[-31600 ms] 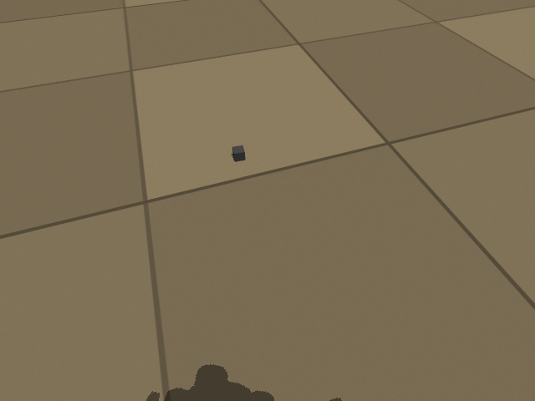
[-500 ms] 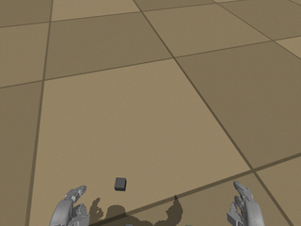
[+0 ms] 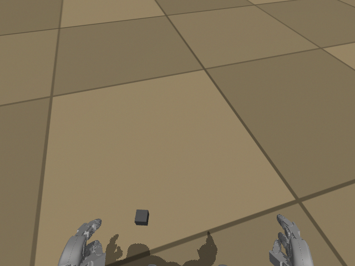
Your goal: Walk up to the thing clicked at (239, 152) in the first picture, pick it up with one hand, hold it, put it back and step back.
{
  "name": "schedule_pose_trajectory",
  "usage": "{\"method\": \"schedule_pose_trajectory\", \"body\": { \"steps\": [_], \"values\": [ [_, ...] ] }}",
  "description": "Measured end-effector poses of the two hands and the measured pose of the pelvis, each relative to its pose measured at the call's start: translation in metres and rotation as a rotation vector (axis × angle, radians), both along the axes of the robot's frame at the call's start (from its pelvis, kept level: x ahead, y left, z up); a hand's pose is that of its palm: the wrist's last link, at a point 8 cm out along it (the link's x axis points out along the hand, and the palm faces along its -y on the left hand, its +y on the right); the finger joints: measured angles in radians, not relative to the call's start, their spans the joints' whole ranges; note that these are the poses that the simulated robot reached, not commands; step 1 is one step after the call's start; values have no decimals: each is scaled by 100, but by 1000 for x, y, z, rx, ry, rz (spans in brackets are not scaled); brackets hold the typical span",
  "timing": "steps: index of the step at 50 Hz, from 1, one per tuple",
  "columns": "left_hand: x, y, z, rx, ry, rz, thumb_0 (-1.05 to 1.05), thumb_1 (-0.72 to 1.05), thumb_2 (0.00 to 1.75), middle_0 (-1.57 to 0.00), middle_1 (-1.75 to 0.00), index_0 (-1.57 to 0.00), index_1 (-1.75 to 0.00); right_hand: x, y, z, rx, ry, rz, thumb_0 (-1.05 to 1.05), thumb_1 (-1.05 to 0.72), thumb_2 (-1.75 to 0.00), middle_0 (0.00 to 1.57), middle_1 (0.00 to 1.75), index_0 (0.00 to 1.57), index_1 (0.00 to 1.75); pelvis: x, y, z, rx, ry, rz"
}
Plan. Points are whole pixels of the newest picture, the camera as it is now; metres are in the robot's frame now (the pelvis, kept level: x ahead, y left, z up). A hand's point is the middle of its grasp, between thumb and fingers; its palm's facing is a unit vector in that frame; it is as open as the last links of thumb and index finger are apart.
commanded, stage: home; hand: left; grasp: from above
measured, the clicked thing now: (142, 217) +0.46 +0.21 -0.68
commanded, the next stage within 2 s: stand in 0.26 s
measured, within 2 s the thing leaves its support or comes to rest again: neither
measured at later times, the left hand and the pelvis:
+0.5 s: hand out of the picture +0.15 +0.21 -0.08, palm faces +0.01 -0.95 -0.32, open 7.4 cm; pelvis -0.02 +0.00 +0.01, yaw +0 degrees
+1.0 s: hand out of the picture +0.04 +0.24 -0.10, palm faces +0.05 -0.95 -0.32, open 7.3 cm; pelvis -0.01 +0.01 +0.06, yaw +0 degrees
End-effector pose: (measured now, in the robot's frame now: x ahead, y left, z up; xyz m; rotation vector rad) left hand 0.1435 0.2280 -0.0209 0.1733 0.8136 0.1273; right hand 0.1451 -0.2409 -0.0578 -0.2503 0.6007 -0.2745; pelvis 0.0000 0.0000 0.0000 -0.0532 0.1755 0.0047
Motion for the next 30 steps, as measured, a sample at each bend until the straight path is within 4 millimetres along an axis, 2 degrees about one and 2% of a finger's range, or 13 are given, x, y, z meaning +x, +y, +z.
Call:
{"method": "schedule_pose_trajectory", "body": {
  "steps": [18,23,30],
  "values": [
    [-8,-1,-1,2,5,-1,1,91,90,-20,-30,-20,-30,-5,-2,1,1,-15,-2,2,-90,-90,20,30,21,30,-6,-1,-1,1,-7,-1],
    [-5,16,-25,103,-5,-40,1,91,90,-21,-30,-21,-30,-16,-9,-17,-49,255,152,1,-90,-90,20,30,21,30,-16,-2,10,36,-105,-4],
    [-41,43,-43,139,148,10,1,91,90,-21,-30,-21,-30,-46,-28,-18,2,419,88,1,-90,-90,21,30,21,30,-16,-1,26,52,-161,-5]
  ]
}}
